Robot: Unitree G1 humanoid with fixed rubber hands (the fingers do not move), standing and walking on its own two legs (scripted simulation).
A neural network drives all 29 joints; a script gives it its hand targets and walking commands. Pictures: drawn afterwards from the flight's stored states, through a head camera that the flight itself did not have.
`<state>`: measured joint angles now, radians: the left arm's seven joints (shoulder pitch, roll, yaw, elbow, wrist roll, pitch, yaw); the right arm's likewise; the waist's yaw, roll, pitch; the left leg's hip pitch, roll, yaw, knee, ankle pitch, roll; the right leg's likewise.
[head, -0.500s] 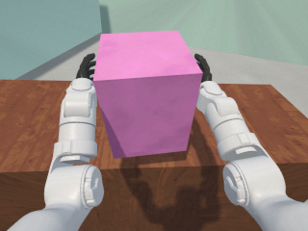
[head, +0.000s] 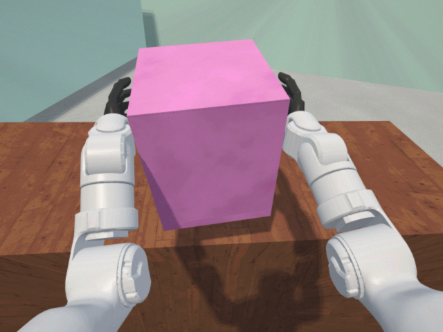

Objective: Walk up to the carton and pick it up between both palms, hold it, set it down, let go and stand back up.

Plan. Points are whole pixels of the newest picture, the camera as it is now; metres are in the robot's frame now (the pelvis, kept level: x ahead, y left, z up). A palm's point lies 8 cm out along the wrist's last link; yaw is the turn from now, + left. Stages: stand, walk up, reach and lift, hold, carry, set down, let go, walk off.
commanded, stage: reach and lift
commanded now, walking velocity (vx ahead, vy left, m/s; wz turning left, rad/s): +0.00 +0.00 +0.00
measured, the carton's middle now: (207, 135) +0.39 +0.01 +0.21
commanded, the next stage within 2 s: hold in 0.22 s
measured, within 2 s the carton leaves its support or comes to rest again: neither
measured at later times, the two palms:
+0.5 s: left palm (113, 108) +0.38 +0.16 +0.27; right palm (295, 104) +0.37 -0.13 +0.28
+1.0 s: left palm (111, 100) +0.38 +0.16 +0.28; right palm (297, 96) +0.37 -0.13 +0.29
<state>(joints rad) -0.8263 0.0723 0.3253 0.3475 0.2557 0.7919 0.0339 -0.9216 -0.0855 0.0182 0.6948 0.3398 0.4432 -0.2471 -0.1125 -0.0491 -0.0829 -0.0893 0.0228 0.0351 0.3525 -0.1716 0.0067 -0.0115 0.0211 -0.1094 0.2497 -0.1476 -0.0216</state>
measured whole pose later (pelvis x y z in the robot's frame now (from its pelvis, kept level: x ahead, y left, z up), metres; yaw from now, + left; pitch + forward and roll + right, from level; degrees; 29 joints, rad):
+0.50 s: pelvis +0.00 +0.00 +0.00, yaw -1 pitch -5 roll -1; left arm -0.90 0.09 0.34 0.39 0.26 0.85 0.03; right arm -1.01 -0.12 0.04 0.75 0.37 0.51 -0.25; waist -0.10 -0.03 -0.11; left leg -0.09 0.02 0.04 0.35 -0.17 0.01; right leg -0.02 0.02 -0.10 0.26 -0.15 -0.02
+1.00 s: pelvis +0.00 +0.00 +0.00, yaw +0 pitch -4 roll -1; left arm -0.95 0.11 0.36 0.44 0.24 0.87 0.02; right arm -1.08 -0.12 0.03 0.79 0.38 0.56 -0.27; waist -0.09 -0.01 -0.13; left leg -0.12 0.03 0.04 0.36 -0.17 0.00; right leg -0.04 0.02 -0.11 0.26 -0.15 -0.03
